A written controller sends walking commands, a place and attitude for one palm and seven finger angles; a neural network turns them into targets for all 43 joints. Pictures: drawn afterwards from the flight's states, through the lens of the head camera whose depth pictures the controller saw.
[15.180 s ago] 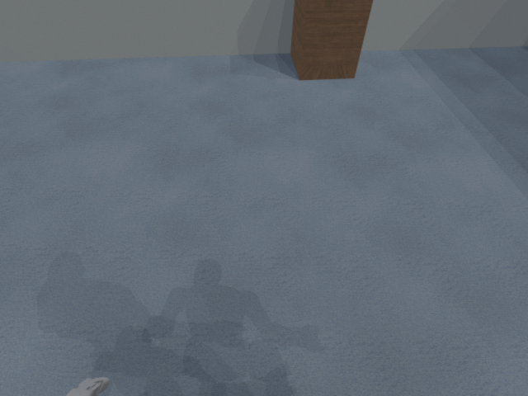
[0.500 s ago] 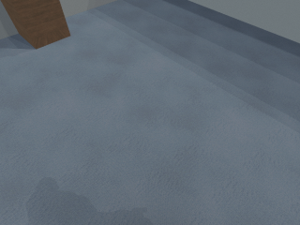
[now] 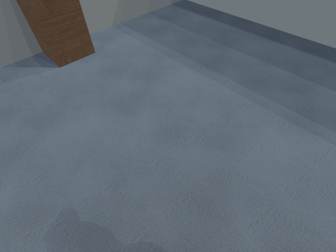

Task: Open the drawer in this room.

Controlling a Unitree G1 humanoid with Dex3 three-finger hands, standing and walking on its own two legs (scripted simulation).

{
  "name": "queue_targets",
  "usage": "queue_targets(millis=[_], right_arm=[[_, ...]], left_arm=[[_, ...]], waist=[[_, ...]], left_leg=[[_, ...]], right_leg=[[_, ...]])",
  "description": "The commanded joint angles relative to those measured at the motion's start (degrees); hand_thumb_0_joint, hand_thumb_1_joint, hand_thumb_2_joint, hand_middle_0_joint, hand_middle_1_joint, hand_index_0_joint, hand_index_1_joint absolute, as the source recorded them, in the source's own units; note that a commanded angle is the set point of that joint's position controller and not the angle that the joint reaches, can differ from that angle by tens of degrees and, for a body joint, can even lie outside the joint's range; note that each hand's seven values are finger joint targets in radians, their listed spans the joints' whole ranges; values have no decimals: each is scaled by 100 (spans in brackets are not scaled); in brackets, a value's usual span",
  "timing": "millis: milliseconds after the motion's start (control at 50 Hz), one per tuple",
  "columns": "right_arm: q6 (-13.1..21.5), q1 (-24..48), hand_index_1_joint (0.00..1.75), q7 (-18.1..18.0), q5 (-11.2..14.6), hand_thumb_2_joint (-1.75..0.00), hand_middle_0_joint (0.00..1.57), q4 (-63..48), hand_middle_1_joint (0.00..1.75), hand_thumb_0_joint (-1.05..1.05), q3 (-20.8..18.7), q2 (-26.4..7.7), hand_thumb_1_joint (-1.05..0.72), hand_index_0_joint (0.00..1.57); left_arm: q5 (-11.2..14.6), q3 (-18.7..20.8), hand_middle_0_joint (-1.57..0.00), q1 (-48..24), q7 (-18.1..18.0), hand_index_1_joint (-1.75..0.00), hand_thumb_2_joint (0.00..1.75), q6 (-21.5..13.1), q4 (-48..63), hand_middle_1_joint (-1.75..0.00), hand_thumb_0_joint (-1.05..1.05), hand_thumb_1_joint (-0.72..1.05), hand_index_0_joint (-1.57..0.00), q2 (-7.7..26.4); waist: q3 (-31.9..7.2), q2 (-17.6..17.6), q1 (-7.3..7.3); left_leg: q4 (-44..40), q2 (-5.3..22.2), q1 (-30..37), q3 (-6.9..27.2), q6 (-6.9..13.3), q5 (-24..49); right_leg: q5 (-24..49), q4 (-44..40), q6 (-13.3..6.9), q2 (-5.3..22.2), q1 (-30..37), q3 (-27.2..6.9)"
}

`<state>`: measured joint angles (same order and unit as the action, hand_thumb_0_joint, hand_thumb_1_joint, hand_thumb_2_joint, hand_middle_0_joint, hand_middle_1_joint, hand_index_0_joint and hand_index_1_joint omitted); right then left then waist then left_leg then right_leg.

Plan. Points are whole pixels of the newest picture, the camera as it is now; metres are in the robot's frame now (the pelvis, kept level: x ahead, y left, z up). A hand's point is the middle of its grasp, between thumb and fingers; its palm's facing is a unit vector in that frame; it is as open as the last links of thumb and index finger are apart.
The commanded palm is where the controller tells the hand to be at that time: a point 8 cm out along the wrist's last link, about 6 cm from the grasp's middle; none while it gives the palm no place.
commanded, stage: stand and wait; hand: left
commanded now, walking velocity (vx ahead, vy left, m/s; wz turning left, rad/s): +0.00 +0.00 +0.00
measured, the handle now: out of the picture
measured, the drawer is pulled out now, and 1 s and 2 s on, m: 0.00 0.00 0.00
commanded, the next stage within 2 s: turn or walk to find it in 0.64 s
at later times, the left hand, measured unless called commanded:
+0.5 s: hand out of the picture -0.02 +0.19 -0.17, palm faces +0.04 -0.97 -0.22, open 7.4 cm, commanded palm none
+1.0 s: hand out of the picture -0.05 +0.18 -0.19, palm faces +0.15 -0.97 -0.17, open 7.4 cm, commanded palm none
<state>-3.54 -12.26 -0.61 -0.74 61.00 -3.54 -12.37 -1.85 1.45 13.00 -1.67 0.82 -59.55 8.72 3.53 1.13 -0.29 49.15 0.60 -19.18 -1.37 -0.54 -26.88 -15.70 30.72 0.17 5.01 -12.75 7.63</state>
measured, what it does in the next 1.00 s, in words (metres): steps on the spot: left foot, then right foot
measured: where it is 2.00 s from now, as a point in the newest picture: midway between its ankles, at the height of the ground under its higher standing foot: outside the picture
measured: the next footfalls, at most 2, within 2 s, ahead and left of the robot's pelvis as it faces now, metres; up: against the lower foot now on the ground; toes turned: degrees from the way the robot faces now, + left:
left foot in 0.14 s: +0.02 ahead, +0.14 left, +0.00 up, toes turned +9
right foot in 0.40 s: +0.01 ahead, -0.11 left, +0.00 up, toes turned -3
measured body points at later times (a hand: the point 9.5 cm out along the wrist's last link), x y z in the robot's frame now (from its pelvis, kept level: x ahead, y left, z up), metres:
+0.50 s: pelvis -0.02 +0.02 +0.00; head -0.02 +0.00 +0.45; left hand -0.02 +0.24 -0.15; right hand -0.01 -0.20 -0.17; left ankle -0.02 +0.13 -0.74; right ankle -0.03 -0.10 -0.74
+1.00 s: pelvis -0.04 +0.02 -0.01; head -0.02 +0.03 +0.44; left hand -0.06 +0.24 -0.17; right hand -0.03 -0.21 -0.16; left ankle -0.02 +0.13 -0.74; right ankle -0.03 -0.10 -0.74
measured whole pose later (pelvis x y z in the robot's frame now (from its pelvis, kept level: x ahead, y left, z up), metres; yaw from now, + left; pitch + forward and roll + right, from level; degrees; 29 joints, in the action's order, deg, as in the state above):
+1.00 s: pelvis -0.04 +0.02 -0.01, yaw +6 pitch -2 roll -1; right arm -1.5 -16.8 -1.3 -1.1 64.4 -2.1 -8.3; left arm -1.1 1.7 14.9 -2.1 1.5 -63.3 8.2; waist 3.9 -0.5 -0.1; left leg 34.5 1.8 -16.4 -2.2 0.1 -15.7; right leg -18.4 33.4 0.4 3.6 -12.4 8.1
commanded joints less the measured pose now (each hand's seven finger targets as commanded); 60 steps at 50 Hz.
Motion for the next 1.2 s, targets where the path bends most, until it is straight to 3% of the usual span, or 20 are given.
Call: queue_targets(millis=[0, 80, 100, 120, 140, 180, 300, 340, 400, 420, 440, 460, 640, 780, 880, 920, 980, 1060, 1100, 1180], right_arm=[[192, 84, 30, 37, 39, -90, 20, -373, 30, 0, -18, -69, -90, 20], [324, -500, 30, 0, 20, -90, 20, -130, 30, 0, 48, -105, -90, 20], [396, -650, 30, -2, 11, -90, 20, -102, 30, 0, 14, -332, -90, 20], [440, -624, 30, -44, -38, -90, 20, -157, 30, 0, -57, -725, -90, 20], [412, -478, 30, -74, -48, -90, 20, -167, 30, 0, -58, -832, -90, 20], [450, -216, 30, -140, -55, -90, 20, -129, 30, 0, 12, -615, -90, 20], [469, -385, 30, -176, -25, -90, 20, 98, 30, 0, 50, -480, -90, 20], [469, -406, 30, -172, 19, -90, 20, 178, 30, 0, 58, -397, -90, 20], [463, -498, 30, -110, 76, -90, 20, 205, 30, 0, 111, -77, -90, 20], [462, -513, 30, -85, 67, -90, 20, 226, 30, 0, 127, -41, -90, 20], [403, -469, 30, -95, 37, -90, 20, 255, 30, 0, 133, -41, -90, 20], [386, -496, 30, -100, 23, -90, 20, 267, 30, 0, 130, -79, -90, 20], [416, -675, 30, -104, 28, -90, 20, 396, 30, 0, 216, 28, -90, 20], [253, -604, 30, -75, -6, -90, 20, 168, 30, 0, 107, 19, -90, 20], [239, -708, 30, -57, -14, -90, 20, 106, 30, 0, 42, 95, -90, 20], [304, -879, 30, -52, -9, -90, 20, 164, 30, 0, 73, 117, -90, 20], [405, -693, 30, -95, -31, -90, 20, 150, 30, 0, 51, -303, -90, 20], [484, -410, 30, -168, -2, -90, 20, 104, 30, 0, 71, -320, -90, 20], [495, -353, 30, -165, 21, -90, 20, 95, 30, 0, 86, -251, -90, 20], [465, -497, 30, -123, 40, -90, 20, 174, 30, 0, 111, -87, -90, 20]], left_arm=[[-13, 307, -20, 137, -55, -30, 90, -114, 242, -30, 0, 90, -20, 1138], [93, 254, -20, 111, -39, -30, 90, -56, 152, -30, 0, 90, -20, 1106], [132, 206, -20, 124, -27, -30, 90, -19, 189, -30, 0, 90, -20, 868], [170, 123, -20, 140, -4, -30, 90, 14, 272, -30, 0, 90, -20, 562], [152, 97, -20, -32, -8, -30, 90, 31, 282, -30, 0, 90, -20, 563], [88, 92, -20, -150, -4, -30, 90, 118, 122, -30, 0, 90, -20, 560], [130, -20, -20, 125, 45, -30, 90, -2, -219, -30, 0, 90, -20, 356], [123, -49, -20, 459, 9, -30, 90, -45, -358, -30, 0, 90, -20, 347], [117, -59, -20, 416, -56, -30, 90, -134, -422, -30, 0, 90, -20, 617], [125, -81, -20, 416, -57, -30, 90, -131, -426, -30, 0, 90, -20, 661], [125, -55, -20, 325, -46, -30, 90, -152, -445, -30, 0, 90, -20, 688], [127, -75, -20, 351, -40, -30, 90, -164, -449, -30, 0, 90, -20, 605], [151, -78, -20, 594, -61, -30, 90, -163, -469, -30, 0, 90, -20, 512], [127, 143, -20, 522, -78, -30, 90, -57, -235, -30, 0, 90, -20, 770], [74, 203, -20, 245, -74, -30, 90, -81, -66, -30, 0, 90, -20, 742], [82, 179, -20, 168, -66, -30, 90, -67, -69, -30, 0, 90, -20, 643], [127, 67, -20, 324, -52, -30, 90, -7, -129, -30, 0, 90, -20, 285], [101, -16, -20, 605, -27, -30, 90, -16, -339, -30, 0, 90, -20, 245], [98, -48, -20, 788, -29, -30, 90, -71, -448, -30, 0, 90, -20, 296], [114, -49, -20, 588, -46, -30, 90, -183, -444, -30, 0, 90, -20, 518]], waist=[[-203, -951, -127], [-555, -723, 74], [-660, 140, 98], [-524, 1270, 61], [-278, 1318, 74], [59, 1273, 24], [-213, 469, -10], [-412, 187, -106], [-289, -327, 36], [-253, -172, 43], [-38, -902, 57], [64, -1122, 75], [236, -75, 40], [250, -541, -12], [44, -770, 51], [-13, -333, 145], [136, 1064, 2], [-57, 781, -151], [-284, 453, -202], [-296, -575, 21]], left_leg=[[-184, 127, -238, -45, -91, -116], [-2387, 109, 1154, -189, -114, 1532], [-2896, 600, 1502, 539, 23, 1808], [-3313, 1504, 1357, 1690, 413, 2268], [-3587, 1852, 885, 1836, 781, 2365], [-3801, 1643, 364, 1600, 866, 1844], [-3137, 1200, 1162, 853, 786, 3409], [-2869, 1023, 1181, 703, 603, 3156], [-2701, 545, 780, 335, 187, 2243], [-2819, 503, 830, 325, 157, 2028], [-2735, 458, 843, 240, 79, 1812], [-2707, 443, 1016, 169, 69, 1721], [-2942, 493, 879, 215, 97, 1722], [-1885, 242, 246, 11, 14, 1346], [-1162, 283, 350, -6, -15, 790], [-1912, 455, 767, 213, 51, 1644], [-3433, 1270, 121, 1589, 531, 1252], [-3462, 1257, 306, 1447, 750, 1789], [-3103, 977, 520, 1100, 580, 2070], [-2598, 521, 851, 452, 176, 2376]], right_leg=[[1716, -1117, -812, 1379, 300, -871], [1205, -388, -382, 1030, -123, -606], [467, 215, -108, 608, -519, -347], [-425, 716, 212, 114, -975, -82], [-1277, 1158, 220, 19, -827, -277], [-1304, 1718, 158, 105, -695, -574], [-611, 352, 199, -66, -352, -425], [271, -625, 216, -68, 160, -387], [1254, -1042, -29, 470, 491, -963], [1115, -997, -48, 538, 376, -888], [743, -1088, -90, 449, 89, -979], [483, -1248, -130, 471, -185, -1052], [187, -1307, -95, 274, -94, -941], [-672, -1438, -369, 840, -282, -1134], [-229, -1364, -703, 1191, -506, -1137], [-151, -824, -404, 828, -727, -718], [-388, 257, 105, -89, -248, -46], [-484, 310, 95, -13, -15, -355], [215, -492, 92, 54, 254, -436], [985, -987, -64, 390, 216, -753]])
